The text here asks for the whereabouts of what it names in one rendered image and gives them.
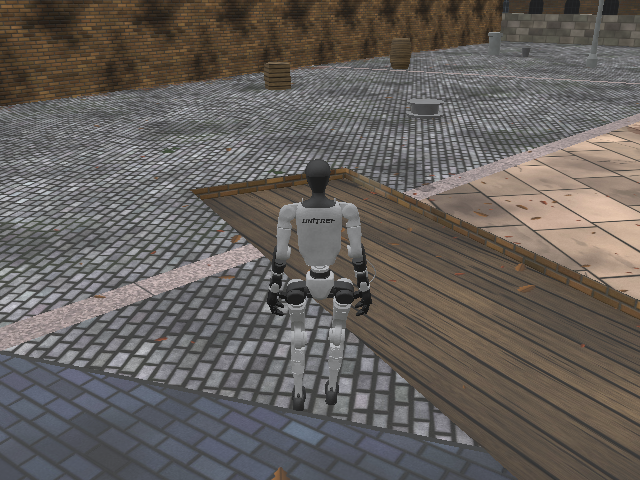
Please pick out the robot right hand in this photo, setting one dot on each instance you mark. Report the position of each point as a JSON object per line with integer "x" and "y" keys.
{"x": 365, "y": 301}

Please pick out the robot head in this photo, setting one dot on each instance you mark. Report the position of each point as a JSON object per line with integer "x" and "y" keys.
{"x": 318, "y": 173}

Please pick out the robot left hand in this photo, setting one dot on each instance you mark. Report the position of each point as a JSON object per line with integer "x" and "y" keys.
{"x": 272, "y": 301}

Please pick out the robot right forearm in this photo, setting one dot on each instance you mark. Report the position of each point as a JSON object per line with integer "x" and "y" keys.
{"x": 361, "y": 272}

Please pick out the left robot upper arm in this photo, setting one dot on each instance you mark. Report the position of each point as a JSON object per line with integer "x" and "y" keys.
{"x": 286, "y": 214}

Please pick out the left robot shin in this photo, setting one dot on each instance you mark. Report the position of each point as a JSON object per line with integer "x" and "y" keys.
{"x": 297, "y": 365}

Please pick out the right robot upper arm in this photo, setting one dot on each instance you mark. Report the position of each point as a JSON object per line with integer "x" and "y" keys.
{"x": 350, "y": 212}

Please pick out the robot left forearm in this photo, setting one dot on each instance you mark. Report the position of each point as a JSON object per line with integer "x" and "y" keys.
{"x": 277, "y": 273}

